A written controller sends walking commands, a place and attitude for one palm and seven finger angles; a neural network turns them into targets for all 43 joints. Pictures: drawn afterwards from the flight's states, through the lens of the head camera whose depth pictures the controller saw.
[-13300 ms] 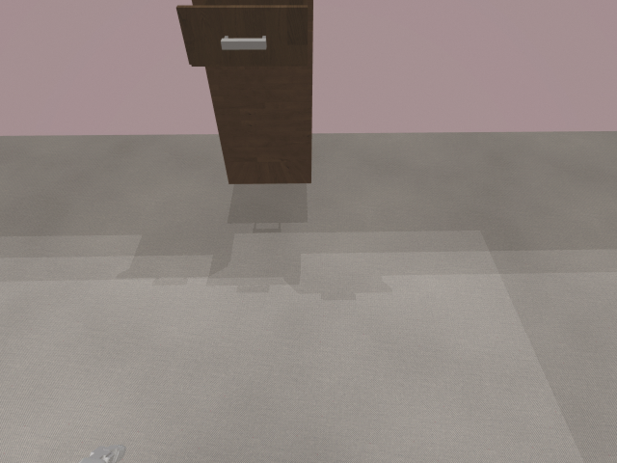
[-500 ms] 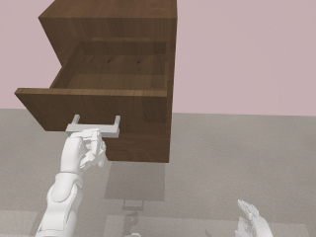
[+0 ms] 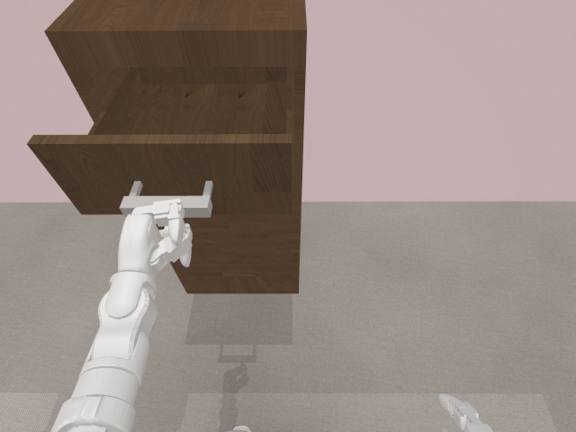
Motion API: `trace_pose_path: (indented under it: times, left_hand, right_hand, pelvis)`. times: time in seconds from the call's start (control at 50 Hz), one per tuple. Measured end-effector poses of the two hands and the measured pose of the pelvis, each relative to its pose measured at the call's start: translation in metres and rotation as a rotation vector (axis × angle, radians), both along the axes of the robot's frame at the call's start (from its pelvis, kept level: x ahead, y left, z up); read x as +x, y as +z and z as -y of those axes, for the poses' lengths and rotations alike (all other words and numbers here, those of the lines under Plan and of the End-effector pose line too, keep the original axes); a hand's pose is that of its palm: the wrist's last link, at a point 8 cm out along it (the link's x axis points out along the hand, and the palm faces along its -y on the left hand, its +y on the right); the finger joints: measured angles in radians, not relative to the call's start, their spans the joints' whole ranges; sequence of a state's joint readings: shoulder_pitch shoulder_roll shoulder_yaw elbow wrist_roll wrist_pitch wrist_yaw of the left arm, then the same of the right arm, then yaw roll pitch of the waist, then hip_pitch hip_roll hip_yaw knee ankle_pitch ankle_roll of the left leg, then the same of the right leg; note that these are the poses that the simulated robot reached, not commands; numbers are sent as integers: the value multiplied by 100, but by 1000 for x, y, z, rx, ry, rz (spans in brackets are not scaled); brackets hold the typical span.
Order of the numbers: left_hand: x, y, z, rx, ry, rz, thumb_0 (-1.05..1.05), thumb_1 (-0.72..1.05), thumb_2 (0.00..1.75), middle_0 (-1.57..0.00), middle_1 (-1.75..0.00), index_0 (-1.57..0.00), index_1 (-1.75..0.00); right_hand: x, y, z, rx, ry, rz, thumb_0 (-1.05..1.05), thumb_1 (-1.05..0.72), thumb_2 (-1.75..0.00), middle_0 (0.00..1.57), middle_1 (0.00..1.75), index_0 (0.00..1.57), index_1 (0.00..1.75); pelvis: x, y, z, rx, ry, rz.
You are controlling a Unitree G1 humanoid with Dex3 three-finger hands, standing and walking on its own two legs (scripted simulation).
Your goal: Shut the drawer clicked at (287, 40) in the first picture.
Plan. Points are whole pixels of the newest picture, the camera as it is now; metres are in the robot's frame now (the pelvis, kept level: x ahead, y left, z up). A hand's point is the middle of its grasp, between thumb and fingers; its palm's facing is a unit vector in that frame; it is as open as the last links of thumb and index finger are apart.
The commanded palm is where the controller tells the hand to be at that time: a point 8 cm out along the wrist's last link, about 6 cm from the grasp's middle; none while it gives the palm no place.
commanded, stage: push the drawer shut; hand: left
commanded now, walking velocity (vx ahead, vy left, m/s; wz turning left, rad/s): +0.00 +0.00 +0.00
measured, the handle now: (170, 196) +0.44 +0.19 +0.07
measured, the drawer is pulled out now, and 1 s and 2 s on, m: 0.20 0.06 0.00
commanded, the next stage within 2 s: pull the fist back off the drawer in 1.92 s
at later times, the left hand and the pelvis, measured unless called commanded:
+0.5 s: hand (195, 201) +0.43 +0.15 +0.07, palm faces +0.01 -1.00 -0.03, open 3.1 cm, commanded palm +0.41 +0.20 +0.08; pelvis +0.00 +0.00 -0.01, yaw +0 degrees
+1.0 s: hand (199, 171) +0.49 +0.15 +0.07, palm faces +0.02 -1.00 -0.01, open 3.0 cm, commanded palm +0.47 +0.21 +0.08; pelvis +0.01 +0.01 -0.01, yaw -2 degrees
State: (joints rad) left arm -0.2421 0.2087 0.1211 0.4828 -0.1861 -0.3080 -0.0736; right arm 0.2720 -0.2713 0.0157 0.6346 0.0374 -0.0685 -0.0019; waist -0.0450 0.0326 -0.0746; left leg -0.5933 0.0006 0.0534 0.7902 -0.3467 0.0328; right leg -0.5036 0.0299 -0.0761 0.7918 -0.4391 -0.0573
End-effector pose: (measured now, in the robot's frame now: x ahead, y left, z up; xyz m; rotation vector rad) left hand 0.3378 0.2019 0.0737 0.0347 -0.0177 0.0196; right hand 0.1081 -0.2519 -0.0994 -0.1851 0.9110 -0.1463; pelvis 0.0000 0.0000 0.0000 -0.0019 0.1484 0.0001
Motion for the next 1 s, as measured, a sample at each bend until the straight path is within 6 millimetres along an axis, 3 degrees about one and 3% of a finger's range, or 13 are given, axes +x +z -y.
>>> trace_pose_path:
  times: [0.36,0.72,1.0]
  left_hand:
    - [48,1,3,3,1,-15,0,93,96,-140,-160,-140,-160]
    - [105,0,-3,-18,-1,-34,-2,87,92,-140,-160,-139,-160]
    - [133,0,-5,-24,0,-39,-2,86,91,-140,-160,-139,-160]
  right_hand:
    - [-28,-12,-1,6,-24,-103,1,-91,-90,21,30,20,30]
    - [-79,-19,7,-18,-99,-271,1,-91,-90,20,30,20,30]
    - [-101,-20,-1,-12,-137,-353,1,-91,-90,21,30,20,30]
  pelvis:
    - [-3,-4,-1,-4,0,-34]
    - [0,-10,-3,-12,-13,-100]
    - [6,-13,-7,-20,-22,-138]
